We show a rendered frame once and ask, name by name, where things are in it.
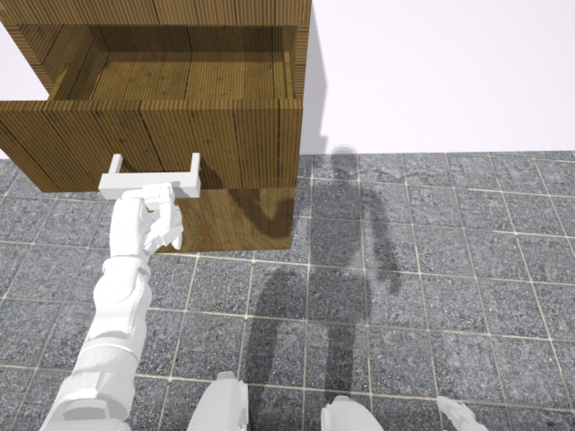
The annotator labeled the right robot thigh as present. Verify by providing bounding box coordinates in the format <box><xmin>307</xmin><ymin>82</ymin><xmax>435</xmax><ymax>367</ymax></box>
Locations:
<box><xmin>321</xmin><ymin>400</ymin><xmax>384</xmax><ymax>431</ymax></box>

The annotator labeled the cabinet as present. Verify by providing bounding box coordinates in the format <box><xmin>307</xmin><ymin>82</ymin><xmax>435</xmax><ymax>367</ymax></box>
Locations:
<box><xmin>0</xmin><ymin>0</ymin><xmax>312</xmax><ymax>253</ymax></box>

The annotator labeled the robot right hand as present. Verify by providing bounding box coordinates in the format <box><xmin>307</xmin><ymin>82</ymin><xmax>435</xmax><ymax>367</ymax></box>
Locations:
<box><xmin>437</xmin><ymin>396</ymin><xmax>488</xmax><ymax>431</ymax></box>

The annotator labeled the robot thigh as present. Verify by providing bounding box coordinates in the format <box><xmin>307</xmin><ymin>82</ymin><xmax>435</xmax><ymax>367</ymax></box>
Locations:
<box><xmin>187</xmin><ymin>379</ymin><xmax>248</xmax><ymax>431</ymax></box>
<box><xmin>321</xmin><ymin>400</ymin><xmax>384</xmax><ymax>431</ymax></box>

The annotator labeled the robot left forearm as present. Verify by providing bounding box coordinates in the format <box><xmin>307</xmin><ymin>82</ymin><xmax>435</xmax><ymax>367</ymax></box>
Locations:
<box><xmin>39</xmin><ymin>255</ymin><xmax>152</xmax><ymax>431</ymax></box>

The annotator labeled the handle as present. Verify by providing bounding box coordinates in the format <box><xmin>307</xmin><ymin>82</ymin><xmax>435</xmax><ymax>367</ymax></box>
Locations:
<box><xmin>98</xmin><ymin>153</ymin><xmax>201</xmax><ymax>199</ymax></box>

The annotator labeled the left robot thigh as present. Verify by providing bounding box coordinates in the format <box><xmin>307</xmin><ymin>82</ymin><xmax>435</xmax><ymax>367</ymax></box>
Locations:
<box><xmin>187</xmin><ymin>379</ymin><xmax>248</xmax><ymax>431</ymax></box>

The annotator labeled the robot left hand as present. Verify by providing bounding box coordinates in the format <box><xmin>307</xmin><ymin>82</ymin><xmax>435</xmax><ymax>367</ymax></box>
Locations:
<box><xmin>110</xmin><ymin>182</ymin><xmax>183</xmax><ymax>264</ymax></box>

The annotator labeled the drawer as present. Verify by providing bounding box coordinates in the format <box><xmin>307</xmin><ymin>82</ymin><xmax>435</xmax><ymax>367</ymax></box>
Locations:
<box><xmin>0</xmin><ymin>24</ymin><xmax>303</xmax><ymax>193</ymax></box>

